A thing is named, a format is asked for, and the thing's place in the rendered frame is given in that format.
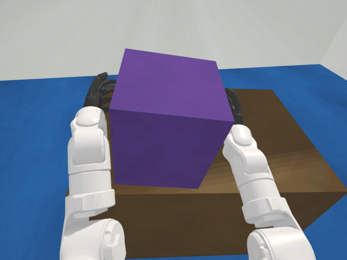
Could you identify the robot right forearm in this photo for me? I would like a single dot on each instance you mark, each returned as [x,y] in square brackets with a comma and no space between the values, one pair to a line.
[262,204]

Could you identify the left robot hand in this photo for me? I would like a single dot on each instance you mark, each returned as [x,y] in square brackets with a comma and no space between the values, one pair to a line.
[95,92]

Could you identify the robot right upper arm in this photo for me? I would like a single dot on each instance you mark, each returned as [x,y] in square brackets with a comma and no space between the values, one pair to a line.
[278,243]

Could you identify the robot left forearm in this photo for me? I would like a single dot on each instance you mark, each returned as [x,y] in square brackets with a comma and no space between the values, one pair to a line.
[89,162]

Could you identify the robot left upper arm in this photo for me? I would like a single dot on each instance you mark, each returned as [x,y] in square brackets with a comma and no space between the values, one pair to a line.
[101,239]

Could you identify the carton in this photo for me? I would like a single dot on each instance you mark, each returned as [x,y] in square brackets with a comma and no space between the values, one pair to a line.
[169,116]

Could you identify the right robot hand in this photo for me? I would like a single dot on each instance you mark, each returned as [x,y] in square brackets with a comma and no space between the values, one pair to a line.
[235,106]

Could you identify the pedestal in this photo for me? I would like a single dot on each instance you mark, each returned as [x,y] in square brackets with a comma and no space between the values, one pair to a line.
[208,221]

